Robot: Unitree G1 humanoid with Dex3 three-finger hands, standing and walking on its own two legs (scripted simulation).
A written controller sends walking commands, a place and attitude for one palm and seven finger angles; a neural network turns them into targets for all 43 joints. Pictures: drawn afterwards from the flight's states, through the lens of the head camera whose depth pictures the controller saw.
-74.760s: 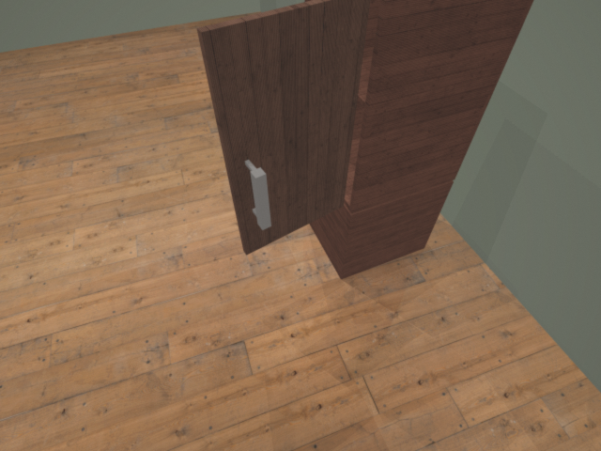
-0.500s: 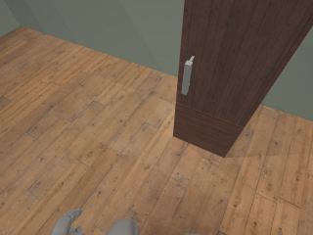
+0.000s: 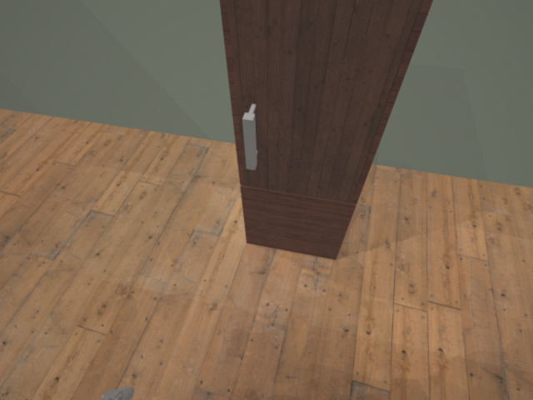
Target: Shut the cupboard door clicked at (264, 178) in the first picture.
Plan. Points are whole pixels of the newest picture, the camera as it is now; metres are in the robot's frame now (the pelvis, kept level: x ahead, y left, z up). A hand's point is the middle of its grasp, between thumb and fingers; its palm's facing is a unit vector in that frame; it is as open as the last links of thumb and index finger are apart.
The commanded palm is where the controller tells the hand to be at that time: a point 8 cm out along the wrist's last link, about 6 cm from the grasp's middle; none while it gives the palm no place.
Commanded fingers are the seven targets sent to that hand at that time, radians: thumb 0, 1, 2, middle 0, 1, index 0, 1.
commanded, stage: turn to face it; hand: left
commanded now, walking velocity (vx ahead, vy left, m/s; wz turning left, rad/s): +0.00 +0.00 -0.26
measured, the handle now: (252, 137) +0.71 +0.08 -0.10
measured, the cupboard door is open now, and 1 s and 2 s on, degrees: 0 0 0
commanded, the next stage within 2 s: take the last steps up to it in 0.18 s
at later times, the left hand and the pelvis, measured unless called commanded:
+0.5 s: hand out of the picture +0.13 +0.19 -0.15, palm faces -0.15 -0.97 -0.17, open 7.4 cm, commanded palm none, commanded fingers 0.00 0.90 0.90 -0.20 -0.30 -0.20 -0.30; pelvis +0.03 +0.01 +0.02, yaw -9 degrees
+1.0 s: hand (182, 395) +0.15 +0.16 -0.18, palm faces -0.12 -0.98 -0.14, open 7.3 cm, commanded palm none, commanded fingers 0.00 0.90 0.90 -0.20 -0.30 -0.20 -0.30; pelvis +0.16 -0.01 +0.00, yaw -10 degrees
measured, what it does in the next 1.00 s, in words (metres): walks ahead: left foot, then right foot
